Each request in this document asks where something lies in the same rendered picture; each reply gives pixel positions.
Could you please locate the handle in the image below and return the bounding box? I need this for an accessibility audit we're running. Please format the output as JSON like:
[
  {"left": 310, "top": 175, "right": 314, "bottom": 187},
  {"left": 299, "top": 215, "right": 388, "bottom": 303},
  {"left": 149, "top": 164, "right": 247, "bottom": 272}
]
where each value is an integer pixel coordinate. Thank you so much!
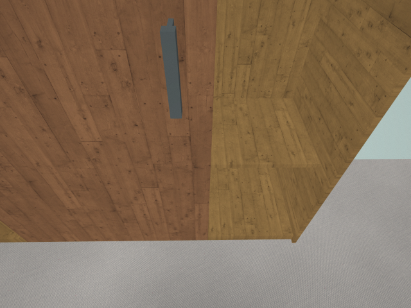
[{"left": 160, "top": 19, "right": 182, "bottom": 119}]

